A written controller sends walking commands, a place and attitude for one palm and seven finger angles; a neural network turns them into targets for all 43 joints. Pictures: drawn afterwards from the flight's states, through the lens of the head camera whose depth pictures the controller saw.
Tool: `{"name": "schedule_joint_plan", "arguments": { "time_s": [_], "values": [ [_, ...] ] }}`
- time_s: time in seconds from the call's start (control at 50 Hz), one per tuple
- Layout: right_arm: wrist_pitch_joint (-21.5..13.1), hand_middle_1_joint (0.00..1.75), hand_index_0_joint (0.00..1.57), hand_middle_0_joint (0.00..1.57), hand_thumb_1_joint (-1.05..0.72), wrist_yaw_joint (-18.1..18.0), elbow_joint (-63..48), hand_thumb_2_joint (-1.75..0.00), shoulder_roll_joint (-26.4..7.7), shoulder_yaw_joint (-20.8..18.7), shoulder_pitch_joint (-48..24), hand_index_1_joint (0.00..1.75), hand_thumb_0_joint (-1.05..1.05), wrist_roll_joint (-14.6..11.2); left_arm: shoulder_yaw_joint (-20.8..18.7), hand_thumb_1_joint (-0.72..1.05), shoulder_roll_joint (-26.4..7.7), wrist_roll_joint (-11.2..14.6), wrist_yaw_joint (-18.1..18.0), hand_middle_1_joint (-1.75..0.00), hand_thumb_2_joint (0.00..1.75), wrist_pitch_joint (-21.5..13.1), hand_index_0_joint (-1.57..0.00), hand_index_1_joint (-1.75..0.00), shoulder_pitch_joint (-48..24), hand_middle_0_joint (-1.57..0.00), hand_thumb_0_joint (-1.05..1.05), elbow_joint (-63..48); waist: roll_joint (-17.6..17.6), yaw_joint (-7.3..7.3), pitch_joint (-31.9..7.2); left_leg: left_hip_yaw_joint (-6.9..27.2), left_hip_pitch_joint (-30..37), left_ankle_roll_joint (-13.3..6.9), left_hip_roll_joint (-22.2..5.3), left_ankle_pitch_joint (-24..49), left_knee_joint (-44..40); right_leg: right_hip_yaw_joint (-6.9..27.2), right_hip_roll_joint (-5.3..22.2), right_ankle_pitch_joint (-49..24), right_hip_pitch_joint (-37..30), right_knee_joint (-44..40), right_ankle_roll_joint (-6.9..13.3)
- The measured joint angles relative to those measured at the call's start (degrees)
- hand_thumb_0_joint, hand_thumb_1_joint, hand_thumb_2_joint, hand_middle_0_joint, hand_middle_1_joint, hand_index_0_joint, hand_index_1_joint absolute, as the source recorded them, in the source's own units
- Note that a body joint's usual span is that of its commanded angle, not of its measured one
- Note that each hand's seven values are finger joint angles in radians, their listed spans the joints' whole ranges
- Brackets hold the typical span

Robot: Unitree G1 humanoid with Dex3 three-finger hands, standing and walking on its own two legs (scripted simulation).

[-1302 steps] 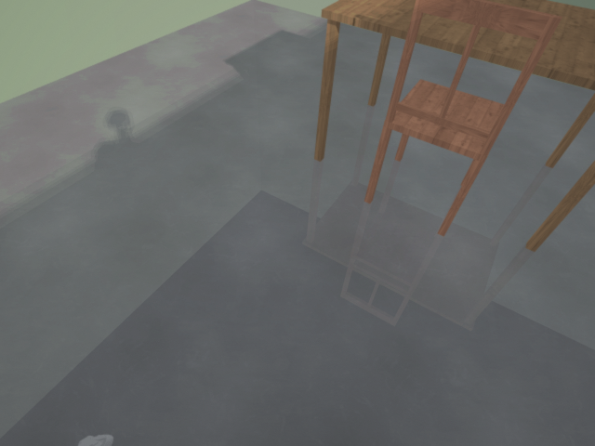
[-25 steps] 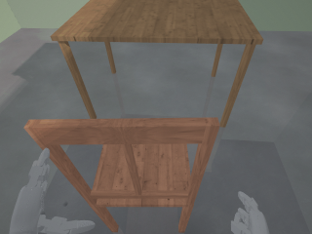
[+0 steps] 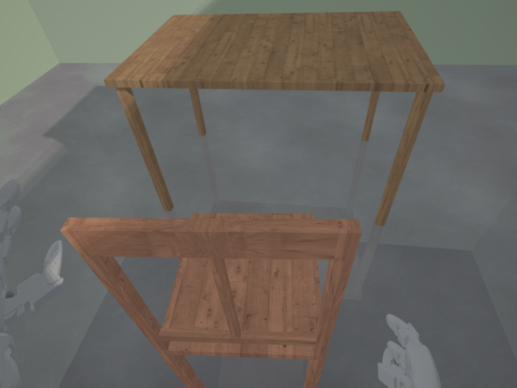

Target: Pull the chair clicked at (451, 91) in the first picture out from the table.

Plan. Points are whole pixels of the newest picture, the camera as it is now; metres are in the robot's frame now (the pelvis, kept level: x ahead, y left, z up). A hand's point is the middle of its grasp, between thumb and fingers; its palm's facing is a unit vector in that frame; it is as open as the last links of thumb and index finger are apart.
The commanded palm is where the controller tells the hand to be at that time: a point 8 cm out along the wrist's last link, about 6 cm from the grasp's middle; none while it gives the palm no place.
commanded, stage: draw the hand back to the body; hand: left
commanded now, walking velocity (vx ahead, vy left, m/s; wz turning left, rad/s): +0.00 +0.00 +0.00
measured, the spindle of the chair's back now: (227, 301) +0.28 +0.11 -0.07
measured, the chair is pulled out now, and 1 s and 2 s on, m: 0.67 0.67 0.67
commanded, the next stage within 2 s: step back with the hand held close in 0.36 s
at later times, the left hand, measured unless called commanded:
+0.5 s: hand (57, 280) +0.18 +0.26 +0.16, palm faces +0.48 -0.77 -0.43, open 7.5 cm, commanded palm +0.14 +0.29 +0.18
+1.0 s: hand (32, 303) +0.15 +0.28 +0.16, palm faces +0.39 -0.76 -0.51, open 7.4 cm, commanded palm +0.10 +0.31 +0.18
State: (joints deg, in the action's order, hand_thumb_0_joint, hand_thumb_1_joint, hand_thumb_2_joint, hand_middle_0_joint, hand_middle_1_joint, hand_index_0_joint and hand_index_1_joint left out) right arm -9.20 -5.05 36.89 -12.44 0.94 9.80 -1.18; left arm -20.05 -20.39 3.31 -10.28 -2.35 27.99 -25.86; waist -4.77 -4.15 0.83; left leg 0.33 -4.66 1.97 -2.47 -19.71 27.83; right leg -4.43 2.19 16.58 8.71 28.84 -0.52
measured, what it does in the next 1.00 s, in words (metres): shifts its weight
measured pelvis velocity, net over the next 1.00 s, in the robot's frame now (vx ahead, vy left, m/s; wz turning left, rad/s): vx -0.06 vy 0.02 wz -0.04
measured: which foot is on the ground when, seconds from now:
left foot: down 0.00-1.00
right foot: down 0.00-1.00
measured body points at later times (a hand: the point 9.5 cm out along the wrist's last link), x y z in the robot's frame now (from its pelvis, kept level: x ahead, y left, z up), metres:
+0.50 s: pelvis -0.01 +0.00 +0.00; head -0.02 -0.03 +0.45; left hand +0.15 +0.30 +0.19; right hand +0.17 -0.23 -0.09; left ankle -0.05 +0.14 -0.74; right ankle -0.01 -0.12 -0.74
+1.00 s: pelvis -0.06 +0.02 +0.00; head -0.03 +0.02 +0.45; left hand +0.13 +0.31 +0.19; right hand +0.11 -0.22 -0.09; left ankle -0.05 +0.14 -0.74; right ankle -0.01 -0.12 -0.74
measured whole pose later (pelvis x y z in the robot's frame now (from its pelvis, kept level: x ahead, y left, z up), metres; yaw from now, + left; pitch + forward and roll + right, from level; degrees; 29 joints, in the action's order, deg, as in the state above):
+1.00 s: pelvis -0.06 +0.02 +0.00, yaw -2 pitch +0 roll +0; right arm -3.2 -5.1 34.5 -10.7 -0.7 9.7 -1.2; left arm -24.9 -24.3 2.4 -10.3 -7.3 33.0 -30.4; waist 0.1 -0.5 3.4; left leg -2.3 -15.1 0.6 -2.0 -16.3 31.4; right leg -1.5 2.4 10.4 18.8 29.3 -1.4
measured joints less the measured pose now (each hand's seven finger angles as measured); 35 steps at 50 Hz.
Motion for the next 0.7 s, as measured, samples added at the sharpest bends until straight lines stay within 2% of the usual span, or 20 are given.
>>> {"name": "schedule_joint_plan", "arguments": {
  "time_s": [0.08, 0.2, 0.36, 0.5, 0.54, 0.62, 0.7],
  "values": [
    [0.96, 0.3, 0.2, 0.2, -0.9, 0.67, 0.22, -0.89, 0.02, -0.42, -0.58, 0.3, 0.01, -0.02, -1.53, 0.74, 0.27, 0.28, 0.41, -0.27, 0.83, -1.11, -0.19, -0.27, -1.31, -0.19, 0.01, 1.6, -0.12, 0.65, 0.25, -0.46, 0.39, 0.06, -0.14, 0.62, -1.04, 0.41, -0.19, -0.58, -0.03, -0.68, 0.08],
    [1.45, 0.3, 0.2, 0.2, -0.9, 0.75, 0.32, -0.89, -0.48, -1.14, 0.15, 0.3, 0.01, -0.11, 0.48, 0.84, 1.13, 0.32, 1.39, -0.29, 0.88, -0.65, -0.2, -0.29, 0.78, -0.2, 0.01, 1.33, 0.22, 1.15, 0.85, -0.82, 0.46, 0.16, -0.37, 1.1, -1.66, 0.73, -0.48, -1.19, 0.06, -1.3, 0.22],
    [0.93, 0.3, 0.2, 0.2, -0.9, 0.12, 1.31, -0.89, -0.85, -1.57, 1.06, 0.3, 0.01, -0.25, -0.01, 0.88, 0.32, 0.22, 1.03, -0.3, 0.9, -1.18, -0.21, -0.3, 1.47, -0.21, 0.02, 0.78, 0.38, 1.01, 1.18, -0.86, 0.75, 0.27, -0.64, 1.27, -1.69, 0.75, -0.76, -1.58, -0.34, -1.7, 0.36],
    [0.76, 0.3, 0.2, 0.2, -0.9, 0.28, 1.39, -0.89, -0.74, -1.5, 0.5, 0.3, 0.02, -0.32, -0.02, 0.89, 0.91, 0.21, 0.96, -0.3, 0.9, -1.35, -0.21, -0.3, 0.24, -0.21, 0.02, 2.1, 0.1, 1.02, 1.18, -1.03, 0.85, 0.18, -0.59, 1.55, -1.71, 0.92, -0.74, -1.98, -0.44, -1.85, 0.31],
    [1.35, 0.3, 0.2, 0.2, -0.9, 0.5, 0.59, -0.89, -0.89, -1.37, 0.21, 0.3, 0.02, -0.4, -0.69, 0.89, 0.87, 0.35, 1.68, -0.3, 0.9, -2.33, -0.21, -0.3, -0.8, -0.21, 0.02, 2.58, -0.14, 0.82, 1.27, -1.2, 0.03, 0.07, -0.84, 1.53, -1.26, 1.09, -1.01, -2.48, 0.1, -2.26, 0.28],
    [3.5, 0.3, 0.2, 0.2, -0.9, 1.11, -1.01, -0.89, -1.01, -1.28, -1.48, 0.3, 0.01, -0.18, -3.01, 0.89, 0.11, -0.11, 2.0, -0.3, 0.9, -4.78, -0.21, -0.3, -1.15, -0.21, 0.02, 3.15, 0.21, 2.0, 2.06, -1.99, -2.15, -0.18, -0.81, 2.27, -1.27, 1.9, -1.09, -4.15, 2.2, -3.23, 0.03],
    [5.61, 0.3, 0.2, 0.2, -0.9, 1.21, -2.54, -0.89, -0.97, -1.76, -2.31, 0.3, 0.01, -0.01, -2.76, 0.89, -0.63, -0.78, 1.89, -0.3, 0.9, -4.91, -0.21, -0.3, 1.82, -0.21, 0.02, 1.79, 1.18, 3.48, 2.88, -3.03, -3.78, -0.82, -0.05, 3.36, -1.98, 2.99, -0.43, -5.36, 4.37, -3.5, -0.61]
  ]
}}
